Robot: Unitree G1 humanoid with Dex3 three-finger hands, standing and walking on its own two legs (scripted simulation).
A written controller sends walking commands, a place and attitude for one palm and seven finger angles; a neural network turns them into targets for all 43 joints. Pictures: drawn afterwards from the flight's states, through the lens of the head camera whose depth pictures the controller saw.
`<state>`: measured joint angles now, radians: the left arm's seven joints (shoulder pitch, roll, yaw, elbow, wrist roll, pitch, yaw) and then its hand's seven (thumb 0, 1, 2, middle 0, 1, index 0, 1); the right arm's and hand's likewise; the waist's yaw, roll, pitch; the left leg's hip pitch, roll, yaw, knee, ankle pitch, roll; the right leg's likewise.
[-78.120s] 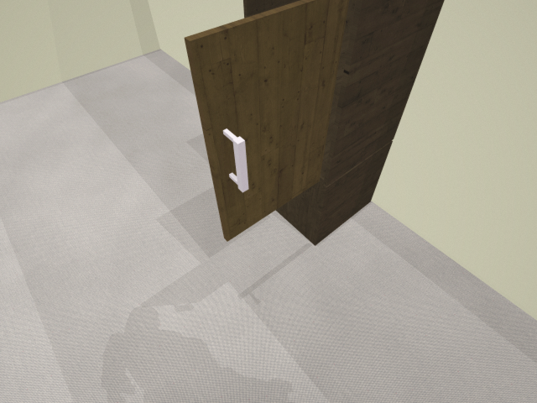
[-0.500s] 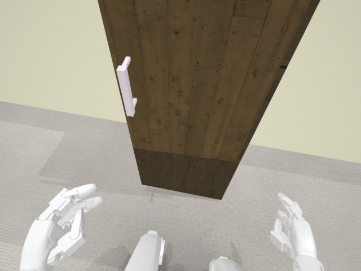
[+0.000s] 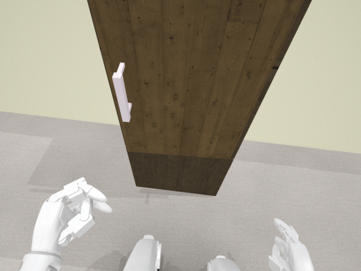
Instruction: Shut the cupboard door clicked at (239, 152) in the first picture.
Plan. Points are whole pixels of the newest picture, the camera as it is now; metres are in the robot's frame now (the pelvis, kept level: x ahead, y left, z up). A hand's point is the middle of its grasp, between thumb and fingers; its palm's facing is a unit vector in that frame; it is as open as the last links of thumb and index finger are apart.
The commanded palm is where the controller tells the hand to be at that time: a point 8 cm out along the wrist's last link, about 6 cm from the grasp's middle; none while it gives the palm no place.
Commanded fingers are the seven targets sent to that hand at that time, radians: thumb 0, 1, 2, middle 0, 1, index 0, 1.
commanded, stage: raise the hand and make a fist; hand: left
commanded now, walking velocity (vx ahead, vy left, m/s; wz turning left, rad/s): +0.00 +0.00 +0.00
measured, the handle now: (124, 94) +0.51 +0.19 +0.08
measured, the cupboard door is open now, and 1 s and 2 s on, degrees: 3 3 3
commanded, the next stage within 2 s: bring the fist close to the handle in 0.94 s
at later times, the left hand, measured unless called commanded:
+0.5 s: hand (94, 203) +0.23 +0.18 +0.08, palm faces +0.01 -1.00 -0.04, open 3.1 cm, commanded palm +0.21 +0.23 +0.08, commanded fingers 0.00 0.90 0.90 -1.30 -1.50 -1.30 -1.50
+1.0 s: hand (103, 199) +0.24 +0.16 +0.08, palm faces +0.01 -1.00 -0.04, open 3.1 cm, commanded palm +0.21 +0.22 +0.08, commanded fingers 0.00 0.90 0.90 -1.30 -1.50 -1.30 -1.50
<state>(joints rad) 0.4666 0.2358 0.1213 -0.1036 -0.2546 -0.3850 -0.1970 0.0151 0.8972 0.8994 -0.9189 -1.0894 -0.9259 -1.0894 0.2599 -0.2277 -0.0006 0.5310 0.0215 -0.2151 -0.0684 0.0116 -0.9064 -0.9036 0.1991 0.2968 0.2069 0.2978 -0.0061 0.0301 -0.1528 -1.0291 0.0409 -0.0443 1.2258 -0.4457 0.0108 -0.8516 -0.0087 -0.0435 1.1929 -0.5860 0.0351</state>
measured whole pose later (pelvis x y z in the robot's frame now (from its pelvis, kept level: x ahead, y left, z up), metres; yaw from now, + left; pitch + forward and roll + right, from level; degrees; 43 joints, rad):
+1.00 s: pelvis +0.02 -0.02 +0.02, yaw +0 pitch +12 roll -2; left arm 0.38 0.24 0.14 -0.02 -0.28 -0.37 -0.24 0.02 0.90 0.90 -1.30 -1.50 -1.30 -1.50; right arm 0.26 -0.23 0.02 0.50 0.03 -0.16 -0.07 0.01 -0.91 -0.90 0.20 0.30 0.21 0.30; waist 0.00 0.05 -0.15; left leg -0.93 0.05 -0.05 1.15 -0.44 -0.02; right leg -0.76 0.00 -0.05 1.13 -0.59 0.01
